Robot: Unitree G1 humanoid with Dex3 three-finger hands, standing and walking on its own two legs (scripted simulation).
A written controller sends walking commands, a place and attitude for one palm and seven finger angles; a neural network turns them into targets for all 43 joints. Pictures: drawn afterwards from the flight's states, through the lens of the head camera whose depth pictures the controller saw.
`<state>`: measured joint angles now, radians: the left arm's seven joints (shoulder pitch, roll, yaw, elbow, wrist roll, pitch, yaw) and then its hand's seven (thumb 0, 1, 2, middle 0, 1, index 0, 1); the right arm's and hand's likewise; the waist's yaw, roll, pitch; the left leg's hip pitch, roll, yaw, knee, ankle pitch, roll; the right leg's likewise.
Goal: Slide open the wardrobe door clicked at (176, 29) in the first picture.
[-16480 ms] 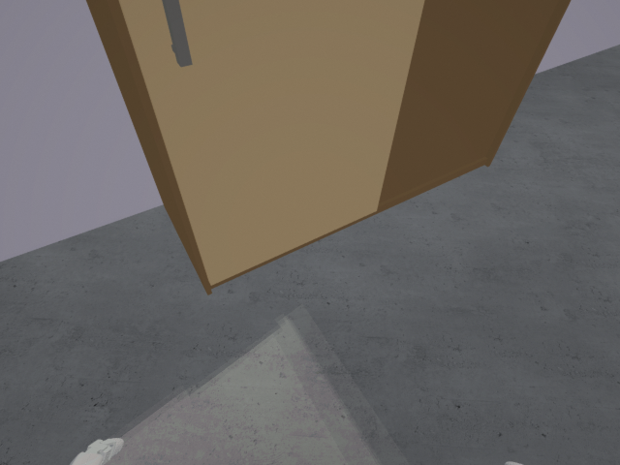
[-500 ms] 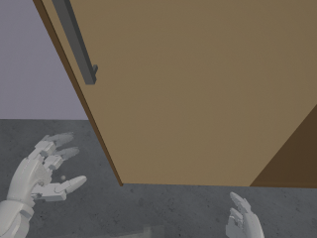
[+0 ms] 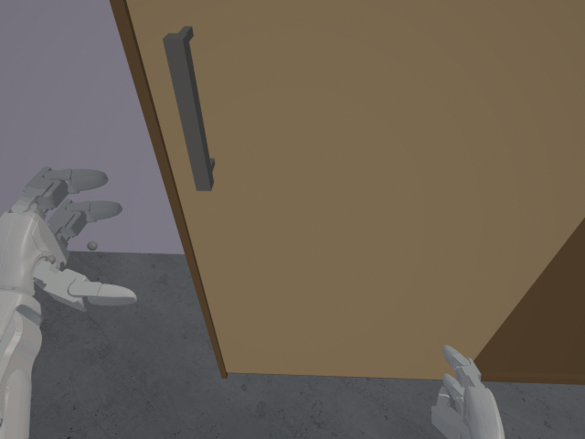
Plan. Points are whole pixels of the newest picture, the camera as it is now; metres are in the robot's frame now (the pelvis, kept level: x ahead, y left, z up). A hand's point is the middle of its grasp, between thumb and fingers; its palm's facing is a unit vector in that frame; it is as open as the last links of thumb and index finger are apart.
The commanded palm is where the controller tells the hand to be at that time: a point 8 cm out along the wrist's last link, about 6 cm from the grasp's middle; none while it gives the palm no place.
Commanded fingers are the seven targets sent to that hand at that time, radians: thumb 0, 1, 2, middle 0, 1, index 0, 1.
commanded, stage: raise the hand with hooked fingers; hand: left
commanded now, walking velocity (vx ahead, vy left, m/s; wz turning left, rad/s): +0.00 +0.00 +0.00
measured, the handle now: (196, 115) +0.47 +0.22 +0.24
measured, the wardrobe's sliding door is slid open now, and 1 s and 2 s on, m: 0.00 0.00 0.00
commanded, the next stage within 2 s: move the hooked fingers beside the handle in 0.82 s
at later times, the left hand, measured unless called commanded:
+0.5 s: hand (58, 187) +0.27 +0.29 +0.25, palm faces +0.17 -0.98 -0.08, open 14.0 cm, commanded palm +0.22 +0.33 +0.26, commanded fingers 0.00 -0.50 0.30 -0.30 -1.20 -0.30 -1.20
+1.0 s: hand (91, 186) +0.27 +0.25 +0.26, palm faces +0.17 -0.98 -0.05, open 14.0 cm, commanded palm +0.24 +0.30 +0.26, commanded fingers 0.00 -0.50 0.30 -0.30 -1.20 -0.30 -1.20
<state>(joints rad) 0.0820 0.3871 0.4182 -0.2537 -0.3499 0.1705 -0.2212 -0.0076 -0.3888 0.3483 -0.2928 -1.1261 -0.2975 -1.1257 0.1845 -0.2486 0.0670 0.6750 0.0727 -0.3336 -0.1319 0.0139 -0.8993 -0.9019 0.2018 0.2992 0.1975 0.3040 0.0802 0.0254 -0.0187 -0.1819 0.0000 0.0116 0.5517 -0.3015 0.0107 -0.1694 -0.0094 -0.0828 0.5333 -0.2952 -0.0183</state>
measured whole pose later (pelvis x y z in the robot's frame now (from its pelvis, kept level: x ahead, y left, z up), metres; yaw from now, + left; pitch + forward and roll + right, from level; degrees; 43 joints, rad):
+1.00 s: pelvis -0.01 -0.02 +0.01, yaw +0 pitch -5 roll +0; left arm -0.27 0.50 0.47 -0.04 -0.33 0.51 -0.29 -0.01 -0.50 0.30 -0.30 -1.20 -0.31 -1.20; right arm 0.12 -0.27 0.10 0.68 0.10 -0.16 -0.12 0.01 -0.90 -0.90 0.20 0.30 0.20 0.30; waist 0.08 0.05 -0.03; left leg -0.14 0.02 0.00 0.47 -0.24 -0.02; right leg -0.13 0.02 -0.10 0.46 -0.25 -0.05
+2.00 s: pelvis +0.00 +0.00 +0.01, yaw +0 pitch -3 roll +0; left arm -0.49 0.51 0.40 0.24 -0.23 0.46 -0.24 -0.01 -0.50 0.30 -0.30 -1.20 -0.30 -1.20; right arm 0.17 -0.27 0.08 0.68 0.10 -0.12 -0.12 0.01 -0.90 -0.90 0.21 0.30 0.20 0.30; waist 0.05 0.03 -0.04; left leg -0.16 0.00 0.01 0.46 -0.25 0.01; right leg -0.15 0.00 -0.08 0.44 -0.25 -0.02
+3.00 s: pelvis +0.01 +0.00 +0.01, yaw -1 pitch +0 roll +0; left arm -0.58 0.53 0.42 0.42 -0.20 0.34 -0.24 -0.01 -0.50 0.30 -0.30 -1.20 -0.30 -1.20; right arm 0.25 -0.28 0.05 0.66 0.11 -0.11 -0.11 0.01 -0.90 -0.90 0.20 0.30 0.20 0.30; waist 0.01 0.03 -0.06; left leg -0.20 0.01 0.02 0.46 -0.26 0.01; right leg -0.18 0.01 -0.07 0.43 -0.25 -0.03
